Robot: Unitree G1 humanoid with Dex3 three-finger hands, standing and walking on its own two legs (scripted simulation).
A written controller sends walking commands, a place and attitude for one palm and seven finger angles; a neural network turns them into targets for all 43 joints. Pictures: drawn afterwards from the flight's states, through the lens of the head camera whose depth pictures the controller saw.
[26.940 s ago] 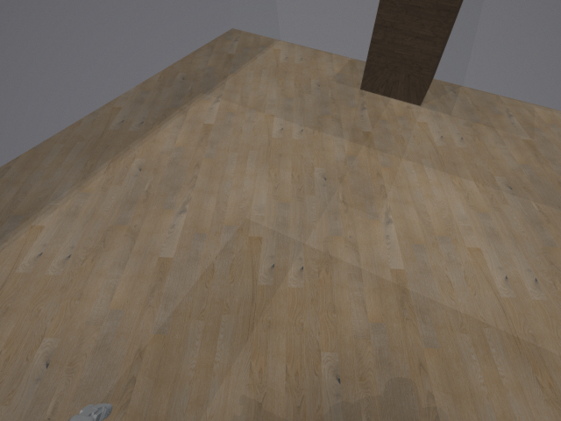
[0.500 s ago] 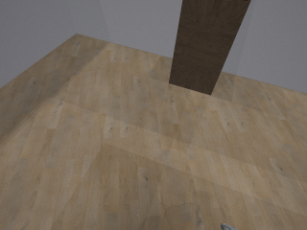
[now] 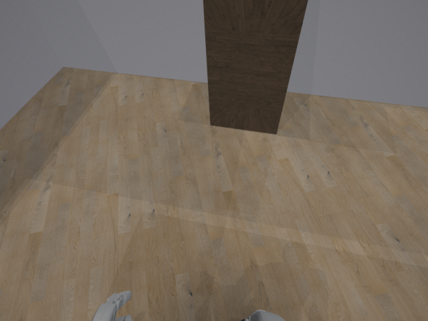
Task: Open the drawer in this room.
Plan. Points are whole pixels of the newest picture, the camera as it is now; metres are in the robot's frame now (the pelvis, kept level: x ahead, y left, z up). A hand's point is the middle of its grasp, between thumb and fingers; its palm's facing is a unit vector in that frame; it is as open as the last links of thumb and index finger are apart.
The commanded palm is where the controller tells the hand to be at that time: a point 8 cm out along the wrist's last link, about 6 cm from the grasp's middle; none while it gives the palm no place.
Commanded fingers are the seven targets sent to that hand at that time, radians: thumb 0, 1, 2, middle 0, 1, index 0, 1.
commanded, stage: turn or walk to find it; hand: left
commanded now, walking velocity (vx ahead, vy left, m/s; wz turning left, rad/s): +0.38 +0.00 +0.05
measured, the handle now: out of the picture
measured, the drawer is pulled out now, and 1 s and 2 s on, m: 0.00 0.00 0.00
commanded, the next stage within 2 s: stand and wait in 0.48 s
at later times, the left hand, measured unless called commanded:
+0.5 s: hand out of the picture +0.11 +0.19 -0.17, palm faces +0.16 -0.98 -0.12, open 7.4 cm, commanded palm none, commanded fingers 0.00 0.90 0.90 -0.20 -0.30 -0.20 -0.30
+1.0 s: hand (151, 191) +0.46 +0.19 -0.15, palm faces +0.04 -0.98 -0.20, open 7.4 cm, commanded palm none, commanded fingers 0.00 0.90 0.90 -0.20 -0.30 -0.20 -0.30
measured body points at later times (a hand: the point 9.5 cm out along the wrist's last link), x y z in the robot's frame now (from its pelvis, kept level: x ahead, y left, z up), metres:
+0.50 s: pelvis +0.22 +0.04 +0.00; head +0.26 +0.06 +0.45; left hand +0.10 +0.24 -0.16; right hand +0.38 -0.18 -0.13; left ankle +0.28 +0.14 -0.73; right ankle +0.08 -0.08 -0.70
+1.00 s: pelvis +0.36 +0.02 +0.01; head +0.38 +0.00 +0.46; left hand +0.45 +0.24 -0.13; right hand +0.34 -0.20 -0.16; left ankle +0.30 +0.14 -0.70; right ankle +0.42 -0.08 -0.72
